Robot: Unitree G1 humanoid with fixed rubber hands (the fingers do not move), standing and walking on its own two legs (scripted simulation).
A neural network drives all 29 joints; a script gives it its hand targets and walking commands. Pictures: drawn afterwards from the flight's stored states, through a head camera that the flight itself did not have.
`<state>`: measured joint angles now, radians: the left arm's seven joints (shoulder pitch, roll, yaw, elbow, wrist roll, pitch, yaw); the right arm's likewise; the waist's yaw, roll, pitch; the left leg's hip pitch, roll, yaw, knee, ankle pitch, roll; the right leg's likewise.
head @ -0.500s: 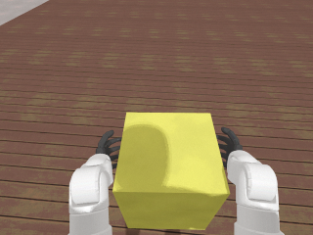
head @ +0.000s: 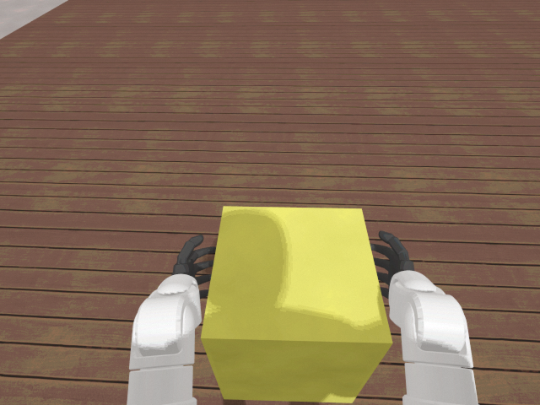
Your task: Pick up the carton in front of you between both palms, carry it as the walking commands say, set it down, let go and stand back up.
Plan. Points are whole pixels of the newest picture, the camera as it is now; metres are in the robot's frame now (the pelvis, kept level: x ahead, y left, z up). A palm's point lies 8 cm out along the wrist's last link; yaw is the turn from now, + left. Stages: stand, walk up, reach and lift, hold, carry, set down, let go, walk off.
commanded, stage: carry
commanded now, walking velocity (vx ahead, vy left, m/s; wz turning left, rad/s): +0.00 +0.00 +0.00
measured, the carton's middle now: (289, 307) +0.27 +0.00 -0.01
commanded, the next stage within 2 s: hold in 1.44 s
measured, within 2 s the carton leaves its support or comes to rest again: neither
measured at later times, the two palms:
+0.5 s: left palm (192, 298) +0.26 +0.14 +0.04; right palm (402, 296) +0.26 -0.16 +0.05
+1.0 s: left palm (197, 306) +0.25 +0.13 +0.05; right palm (412, 304) +0.25 -0.17 +0.05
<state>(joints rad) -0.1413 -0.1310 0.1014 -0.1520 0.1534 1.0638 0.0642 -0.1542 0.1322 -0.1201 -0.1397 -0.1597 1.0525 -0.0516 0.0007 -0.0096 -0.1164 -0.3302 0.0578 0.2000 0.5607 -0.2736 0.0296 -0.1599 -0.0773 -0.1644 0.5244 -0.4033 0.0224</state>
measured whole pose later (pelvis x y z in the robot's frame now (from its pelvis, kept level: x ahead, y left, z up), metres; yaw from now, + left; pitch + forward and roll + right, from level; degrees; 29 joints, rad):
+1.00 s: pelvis -0.05 -0.02 +0.00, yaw +0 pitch +2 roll +0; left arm -0.24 -0.15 0.19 0.19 0.25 0.74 0.02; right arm -0.25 0.15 -0.21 0.19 -0.25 0.73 -0.01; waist 0.00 0.00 -0.09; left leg -0.36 0.08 0.19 0.51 -0.17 0.02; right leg -0.22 -0.05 -0.17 0.53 -0.34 -0.02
